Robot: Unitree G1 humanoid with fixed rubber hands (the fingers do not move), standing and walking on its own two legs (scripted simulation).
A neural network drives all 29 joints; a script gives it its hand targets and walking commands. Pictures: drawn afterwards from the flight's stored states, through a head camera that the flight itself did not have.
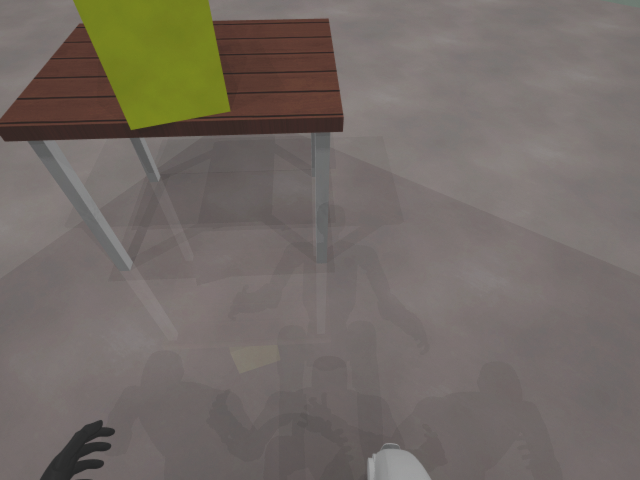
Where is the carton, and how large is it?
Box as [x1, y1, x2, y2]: [73, 0, 230, 129]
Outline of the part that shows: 73,0 131,129 230,111 207,0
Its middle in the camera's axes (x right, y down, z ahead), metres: -0.39 -0.49 +0.93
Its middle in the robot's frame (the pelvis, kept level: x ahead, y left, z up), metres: +1.05 +0.40 +0.07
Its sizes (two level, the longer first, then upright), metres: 0.313 0.241 0.298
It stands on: a table, 0.66 m high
